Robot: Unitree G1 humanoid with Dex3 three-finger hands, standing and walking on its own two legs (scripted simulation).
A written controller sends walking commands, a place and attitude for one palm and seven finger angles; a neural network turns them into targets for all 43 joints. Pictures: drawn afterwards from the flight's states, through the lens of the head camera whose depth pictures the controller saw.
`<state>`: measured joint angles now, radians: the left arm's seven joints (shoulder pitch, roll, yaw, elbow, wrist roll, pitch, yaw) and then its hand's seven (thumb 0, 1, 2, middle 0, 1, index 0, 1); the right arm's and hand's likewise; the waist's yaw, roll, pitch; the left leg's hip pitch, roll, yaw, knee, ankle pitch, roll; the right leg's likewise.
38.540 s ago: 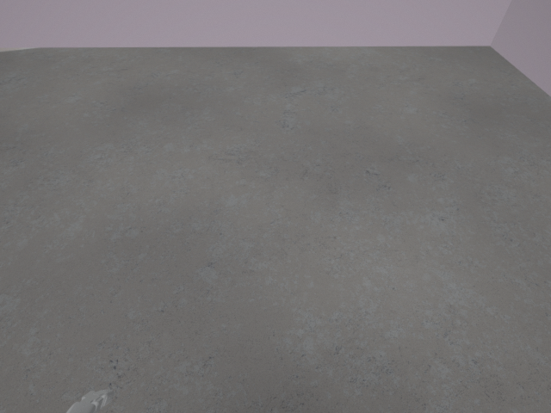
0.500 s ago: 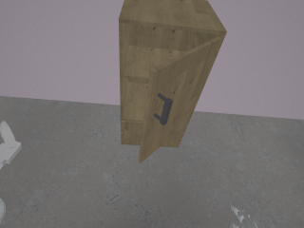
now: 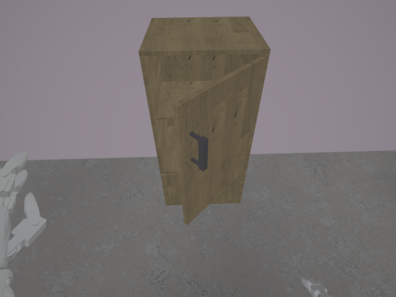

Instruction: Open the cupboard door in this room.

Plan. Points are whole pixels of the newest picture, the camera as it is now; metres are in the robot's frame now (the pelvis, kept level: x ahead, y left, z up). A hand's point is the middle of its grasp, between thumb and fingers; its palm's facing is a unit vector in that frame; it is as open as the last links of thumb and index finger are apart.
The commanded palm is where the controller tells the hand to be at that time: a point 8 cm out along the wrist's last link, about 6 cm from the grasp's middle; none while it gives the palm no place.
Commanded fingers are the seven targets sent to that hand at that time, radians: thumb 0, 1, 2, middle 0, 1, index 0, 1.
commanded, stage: stop stepping back and stand still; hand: left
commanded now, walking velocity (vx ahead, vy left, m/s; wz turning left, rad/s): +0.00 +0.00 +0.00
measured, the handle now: (198, 151) +0.54 +0.05 -0.03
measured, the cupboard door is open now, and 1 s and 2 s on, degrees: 45 45 45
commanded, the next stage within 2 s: let the arm hang, fingers relaxed in 0.34 s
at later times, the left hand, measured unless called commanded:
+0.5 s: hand (73, 216) +0.23 +0.25 +0.10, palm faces +0.26 -0.77 -0.58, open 7.4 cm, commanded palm none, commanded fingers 0.00 0.90 0.90 -0.20 -0.30 -0.20 -0.30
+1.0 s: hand out of the picture +0.03 +0.15 -0.16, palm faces +0.14 -0.96 -0.24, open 7.2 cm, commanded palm none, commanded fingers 0.00 0.90 0.90 -0.20 -0.30 -0.20 -0.30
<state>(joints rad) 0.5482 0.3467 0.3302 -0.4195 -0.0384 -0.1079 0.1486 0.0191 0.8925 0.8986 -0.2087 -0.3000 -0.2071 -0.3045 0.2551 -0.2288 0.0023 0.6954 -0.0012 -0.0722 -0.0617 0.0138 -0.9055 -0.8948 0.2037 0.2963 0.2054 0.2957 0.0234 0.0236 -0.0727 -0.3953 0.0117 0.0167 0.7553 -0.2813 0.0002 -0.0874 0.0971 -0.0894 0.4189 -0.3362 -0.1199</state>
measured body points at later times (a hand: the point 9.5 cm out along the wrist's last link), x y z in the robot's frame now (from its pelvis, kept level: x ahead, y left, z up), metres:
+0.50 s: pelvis +0.02 -0.02 +0.00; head +0.05 -0.05 +0.45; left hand +0.21 +0.28 +0.13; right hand +0.17 -0.25 -0.12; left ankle +0.02 +0.12 -0.71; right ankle -0.06 -0.04 -0.72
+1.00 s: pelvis +0.02 -0.04 +0.00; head +0.04 -0.05 +0.45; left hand +0.03 +0.20 -0.15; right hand +0.07 -0.28 -0.15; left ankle -0.02 +0.07 -0.72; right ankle +0.01 -0.10 -0.74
